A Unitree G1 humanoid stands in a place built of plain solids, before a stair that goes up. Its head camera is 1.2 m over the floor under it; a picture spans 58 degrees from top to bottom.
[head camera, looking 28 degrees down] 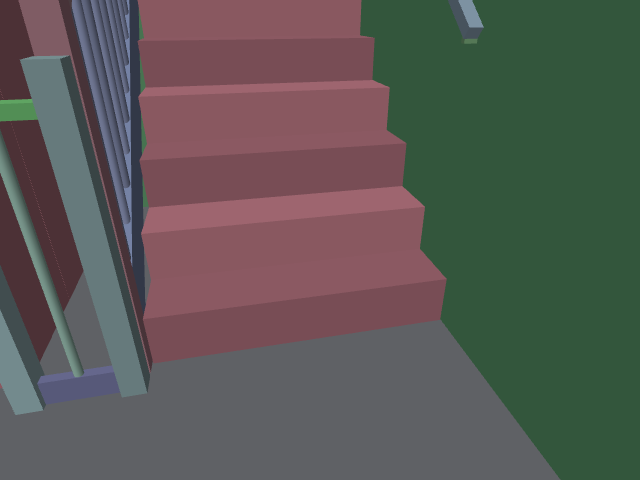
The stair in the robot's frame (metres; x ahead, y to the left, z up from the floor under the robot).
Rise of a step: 0.21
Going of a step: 0.26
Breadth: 1.20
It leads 13 degrees to the left of straight ahead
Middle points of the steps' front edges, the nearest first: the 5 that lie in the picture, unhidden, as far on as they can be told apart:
1.38 0.06 0.21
1.64 0.12 0.43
1.89 0.17 0.64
2.15 0.23 0.86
2.41 0.29 1.07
